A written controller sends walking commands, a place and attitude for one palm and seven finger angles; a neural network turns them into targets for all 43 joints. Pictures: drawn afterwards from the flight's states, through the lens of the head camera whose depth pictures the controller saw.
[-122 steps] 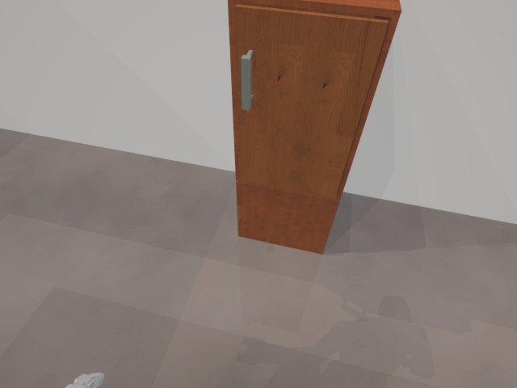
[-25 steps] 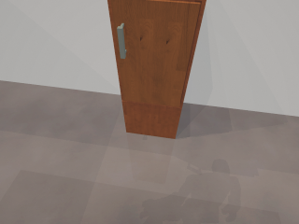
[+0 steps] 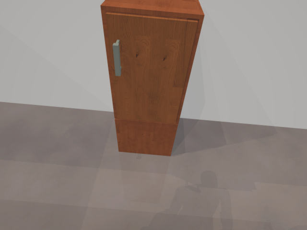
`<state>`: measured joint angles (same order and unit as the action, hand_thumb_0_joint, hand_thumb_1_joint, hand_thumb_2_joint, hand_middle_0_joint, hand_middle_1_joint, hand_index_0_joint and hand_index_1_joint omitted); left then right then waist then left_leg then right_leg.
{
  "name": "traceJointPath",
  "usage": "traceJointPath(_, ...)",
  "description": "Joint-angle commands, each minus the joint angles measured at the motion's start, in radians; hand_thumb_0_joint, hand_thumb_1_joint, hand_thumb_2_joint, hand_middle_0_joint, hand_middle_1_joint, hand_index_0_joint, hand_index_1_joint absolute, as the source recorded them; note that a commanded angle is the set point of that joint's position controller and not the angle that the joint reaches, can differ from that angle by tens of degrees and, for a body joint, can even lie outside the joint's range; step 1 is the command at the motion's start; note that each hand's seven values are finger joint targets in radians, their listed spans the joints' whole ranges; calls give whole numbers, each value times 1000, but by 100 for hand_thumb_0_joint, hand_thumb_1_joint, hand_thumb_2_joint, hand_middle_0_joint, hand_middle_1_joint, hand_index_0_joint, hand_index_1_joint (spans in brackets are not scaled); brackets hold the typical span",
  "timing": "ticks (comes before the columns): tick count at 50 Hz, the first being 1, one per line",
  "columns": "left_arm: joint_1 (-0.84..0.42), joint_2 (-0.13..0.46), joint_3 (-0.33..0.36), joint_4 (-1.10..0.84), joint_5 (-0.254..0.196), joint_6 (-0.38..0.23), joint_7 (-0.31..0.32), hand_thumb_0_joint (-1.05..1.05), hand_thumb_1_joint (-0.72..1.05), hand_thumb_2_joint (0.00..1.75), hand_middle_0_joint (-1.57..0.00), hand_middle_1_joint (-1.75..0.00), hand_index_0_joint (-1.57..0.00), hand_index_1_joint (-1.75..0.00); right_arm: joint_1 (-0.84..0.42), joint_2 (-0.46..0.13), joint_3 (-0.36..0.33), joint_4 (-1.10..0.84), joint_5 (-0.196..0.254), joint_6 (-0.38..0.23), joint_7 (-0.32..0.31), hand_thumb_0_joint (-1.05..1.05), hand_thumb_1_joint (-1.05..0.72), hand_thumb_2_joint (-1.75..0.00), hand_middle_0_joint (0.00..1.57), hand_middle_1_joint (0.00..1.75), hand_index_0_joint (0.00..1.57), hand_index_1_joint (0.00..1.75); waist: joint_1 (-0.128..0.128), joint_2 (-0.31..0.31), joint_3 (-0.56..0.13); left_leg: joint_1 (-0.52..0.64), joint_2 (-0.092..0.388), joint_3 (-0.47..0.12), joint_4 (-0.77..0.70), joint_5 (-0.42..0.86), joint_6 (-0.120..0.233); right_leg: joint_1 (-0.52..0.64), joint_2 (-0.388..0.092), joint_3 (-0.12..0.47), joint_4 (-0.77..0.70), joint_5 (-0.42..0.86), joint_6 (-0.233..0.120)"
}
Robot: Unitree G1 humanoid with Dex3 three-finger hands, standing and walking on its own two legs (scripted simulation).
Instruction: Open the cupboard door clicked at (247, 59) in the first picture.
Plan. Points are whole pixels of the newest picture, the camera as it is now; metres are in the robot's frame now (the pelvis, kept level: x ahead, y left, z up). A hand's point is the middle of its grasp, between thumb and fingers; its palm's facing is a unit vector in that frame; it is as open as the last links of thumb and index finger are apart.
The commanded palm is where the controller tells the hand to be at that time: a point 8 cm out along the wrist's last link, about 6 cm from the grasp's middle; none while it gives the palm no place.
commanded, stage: take the last steps up to it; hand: left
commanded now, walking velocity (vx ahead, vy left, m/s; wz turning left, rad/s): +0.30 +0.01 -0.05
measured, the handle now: (118, 58) +0.78 +0.20 +0.06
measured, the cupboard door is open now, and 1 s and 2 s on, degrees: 0 0 0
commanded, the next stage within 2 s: come to a stop and stand still in 0.34 s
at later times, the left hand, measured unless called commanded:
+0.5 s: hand (116, 192) +0.29 +0.14 -0.18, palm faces +0.04 -0.99 -0.15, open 7.4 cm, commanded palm none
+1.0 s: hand (86, 205) +0.24 +0.23 -0.19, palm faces +0.09 -0.98 -0.19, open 7.4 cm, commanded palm none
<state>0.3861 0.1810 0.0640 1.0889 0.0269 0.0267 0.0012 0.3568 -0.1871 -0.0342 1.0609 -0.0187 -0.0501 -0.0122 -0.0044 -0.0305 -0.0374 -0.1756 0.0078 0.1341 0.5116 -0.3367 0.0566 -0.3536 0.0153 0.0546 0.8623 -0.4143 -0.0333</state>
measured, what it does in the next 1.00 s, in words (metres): walks ahead: right foot, then left foot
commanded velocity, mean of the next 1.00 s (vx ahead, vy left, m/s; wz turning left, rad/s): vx -0.02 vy -0.01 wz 0.00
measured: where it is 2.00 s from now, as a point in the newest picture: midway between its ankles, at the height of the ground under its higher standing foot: outside the picture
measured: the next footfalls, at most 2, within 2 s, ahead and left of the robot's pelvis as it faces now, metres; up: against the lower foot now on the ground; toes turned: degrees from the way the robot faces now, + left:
right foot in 0.40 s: +0.28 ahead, -0.09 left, +0.00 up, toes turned -9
left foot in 0.88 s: +0.28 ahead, +0.13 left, +0.00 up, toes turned +5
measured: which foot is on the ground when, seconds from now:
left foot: down 0.00-0.42, up 0.44-0.86, down 0.88-1.00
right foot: up 0.00-0.38, down 0.40-0.88, up 0.90-1.00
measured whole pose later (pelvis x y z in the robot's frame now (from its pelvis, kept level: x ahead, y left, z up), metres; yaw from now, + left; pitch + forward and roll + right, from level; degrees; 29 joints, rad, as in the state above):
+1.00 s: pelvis +0.21 +0.04 +0.00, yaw +0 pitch +0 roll -2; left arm 0.23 0.22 0.08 1.00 0.02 0.06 0.04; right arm 0.14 -0.13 -0.02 0.97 -0.02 0.02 -0.04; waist 0.03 -0.06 0.09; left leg -0.31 0.03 0.08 0.57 -0.26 0.04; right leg -0.43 0.01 -0.01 1.03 -0.50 0.01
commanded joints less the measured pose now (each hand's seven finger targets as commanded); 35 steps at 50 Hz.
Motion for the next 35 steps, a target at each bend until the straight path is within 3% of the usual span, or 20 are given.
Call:
traceJointPath(1,-107,43,11,-91,11,-50,-21,0,90,90,-20,-30,-20,-30,115,-93,-8,1,0,-27,-21,0,-90,-90,20,30,20,30,-18,75,239,49,296,-338,-407,-61,80,-351,-92,-38,237,140,16)
traceJointPath(3,-84,18,6,-74,6,-49,-24,0,90,90,-20,-30,-20,-30,149,-65,1,26,7,-41,-28,0,-90,-90,20,30,20,30,-4,76,207,111,249,-229,-369,221,56,-351,-93,-67,243,203,30)
traceJointPath(5,-88,16,6,-77,3,-43,-21,0,90,90,-20,-30,-20,-30,187,-54,7,46,7,-47,-34,0,-90,-90,20,30,20,30,-2,121,188,159,240,-173,-334,443,50,-373,-96,-84,245,216,37)
traceJointPath(9,-197,4,0,-113,2,-44,-25,0,90,90,-20,-30,-20,-30,242,-30,10,86,1,-48,-40,0,-90,-90,20,30,20,30,-23,124,200,209,232,-136,-307,634,64,-385,-99,-138,105,237,34)
traceJointPath(13,-286,-11,-9,-138,-5,-53,-22,0,90,90,-20,-30,-20,-30,263,-30,6,113,-6,-39,-39,0,-90,-90,20,30,20,30,-47,145,209,199,224,-95,-263,757,78,-255,-67,-196,-121,218,10)
traceJointPath(15,-264,-6,-9,-131,-3,-57,-16,0,90,90,-20,-30,-20,-30,259,-42,2,125,-3,-32,-41,0,-90,-90,20,30,20,30,-30,162,178,201,239,-82,-197,910,81,-154,-34,-211,-178,189,-13)
traceJointPath(17,-161,9,-3,-99,0,-65,-8,0,90,90,-20,-30,-20,-30,242,-54,-5,126,2,-27,-42,0,-90,-90,20,30,20,30,17,153,117,199,234,-69,-66,1023,66,-9,2,-227,-228,204,-34)
traceJointPath(18,-75,29,4,-75,3,-73,-4,0,90,90,-20,-30,-20,-30,236,-56,-8,121,6,-25,-40,0,-90,-90,20,30,20,30,57,120,58,168,211,-64,48,993,46,123,13,-228,-300,258,-40)
traceJointPath(19,43,69,20,-40,6,-86,2,0,90,90,-20,-30,-20,-30,218,-48,-7,109,13,-27,-36,0,-90,-90,20,30,20,30,112,82,-7,11,188,-57,229,830,17,358,-55,-154,-329,354,-69)
traceJointPath(20,164,164,44,-18,10,-100,15,0,90,90,-20,-30,-20,-30,249,-1,-5,86,24,-34,-26,0,-90,-90,20,30,20,30,138,-98,-144,-222,53,-2,546,329,-26,602,-332,196,-360,570,-182)
traceJointPath(21,197,207,45,2,-14,-99,18,0,90,90,-20,-30,-20,-30,255,8,-7,75,26,-33,-31,0,-90,-90,20,30,20,30,109,-133,-204,-314,-26,-59,834,-252,-39,620,-506,420,-469,759,-288)
traceJointPath(22,109,179,44,-15,-18,-94,23,0,90,90,-20,-30,-20,-30,202,6,-12,69,23,-24,-31,0,-90,-90,20,30,20,30,98,-62,-128,-336,35,-149,870,-207,-25,507,-476,345,-508,671,-290)
traceJointPath(23,14,117,27,-39,-17,-91,33,0,90,90,-20,-30,-20,-30,134,23,-15,53,13,-10,-25,0,-90,-90,20,30,20,30,76,-11,1,-337,64,-139,839,-141,-32,331,-431,232,-540,734,-238)
traceJointPath(24,-54,77,7,-52,-14,-87,37,0,90,90,-20,-30,-20,-30,120,49,-5,53,12,3,-27,0,-90,-90,20,30,20,30,28,39,63,-305,93,-155,786,-109,-43,194,-397,135,-532,842,-210)
traceJointPath(25,-102,38,-10,-63,-11,-87,41,0,90,90,-20,-30,-20,-30,131,68,2,59,9,23,-31,0,-90,-90,20,30,20,30,-6,68,94,-231,103,-159,710,-89,-53,68,-363,47,-548,903,-176)
traceJointPath(27,-150,28,-14,-88,0,-77,51,0,90,90,-20,-30,-20,-30,158,103,1,60,13,62,-32,0,-90,-90,20,30,20,30,-51,44,93,-150,91,-136,551,-82,-72,-44,-318,-75,-528,943,-145)
traceJointPath(29,-140,58,0,-100,-1,-60,52,0,90,90,-20,-30,-20,-30,135,90,-6,47,11,83,-23,0,-90,-90,20,30,20,30,-35,-17,69,-179,68,-98,487,-46,-83,13,-293,-103,-514,889,-144)
traceJointPath(32,-121,90,10,-108,-6,-42,47,0,90,90,-20,-30,-20,-30,36,29,-26,-7,1,99,-19,0,-90,-90,20,30,20,30,-8,-75,64,-256,48,-112,521,-33,-101,71,-317,-59,-501,915,-160)
traceJointPath(35,-159,124,22,-139,0,-31,47,0,90,90,-20,-30,-20,-30,-37,-5,-35,-51,2,103,-14,0,-90,-90,20,30,20,30,-10,-121,49,-267,48,-122,483,-52,-112,100,-329,-60,-475,909,-169)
